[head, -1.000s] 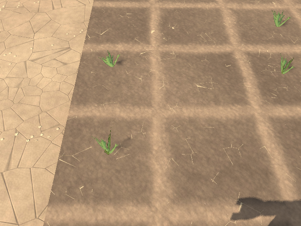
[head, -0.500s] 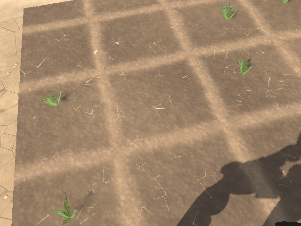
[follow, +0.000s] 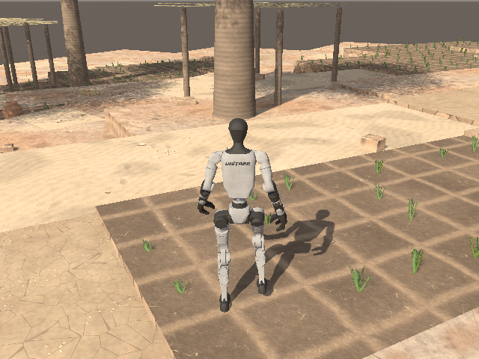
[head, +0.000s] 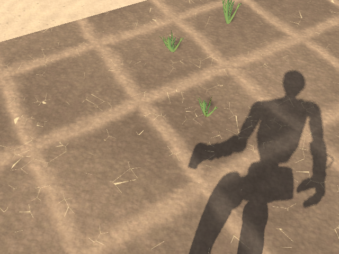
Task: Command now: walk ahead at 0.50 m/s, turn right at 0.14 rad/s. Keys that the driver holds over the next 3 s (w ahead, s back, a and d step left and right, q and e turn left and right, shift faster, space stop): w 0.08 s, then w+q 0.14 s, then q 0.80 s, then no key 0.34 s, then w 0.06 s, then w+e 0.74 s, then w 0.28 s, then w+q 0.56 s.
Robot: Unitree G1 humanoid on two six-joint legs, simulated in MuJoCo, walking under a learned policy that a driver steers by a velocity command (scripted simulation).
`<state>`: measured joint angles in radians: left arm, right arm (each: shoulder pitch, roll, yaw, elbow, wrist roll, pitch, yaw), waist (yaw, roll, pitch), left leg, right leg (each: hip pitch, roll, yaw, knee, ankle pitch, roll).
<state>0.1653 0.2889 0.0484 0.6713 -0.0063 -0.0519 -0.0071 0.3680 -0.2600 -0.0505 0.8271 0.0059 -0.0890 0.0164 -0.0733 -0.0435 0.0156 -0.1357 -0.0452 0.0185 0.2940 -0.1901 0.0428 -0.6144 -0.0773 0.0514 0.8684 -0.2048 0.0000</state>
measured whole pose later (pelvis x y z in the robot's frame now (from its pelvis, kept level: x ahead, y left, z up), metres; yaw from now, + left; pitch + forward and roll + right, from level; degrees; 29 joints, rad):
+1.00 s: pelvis +0.30 -0.02 -0.01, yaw +27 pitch +3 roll -1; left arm 0.08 0.30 0.06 0.76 0.00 0.01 0.02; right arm 0.17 -0.31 -0.08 0.62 0.00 0.04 -0.03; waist -0.03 0.00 0.05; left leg -0.40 -0.09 -0.13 0.48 -0.12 0.05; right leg -0.46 0.01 0.10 0.78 -0.36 0.07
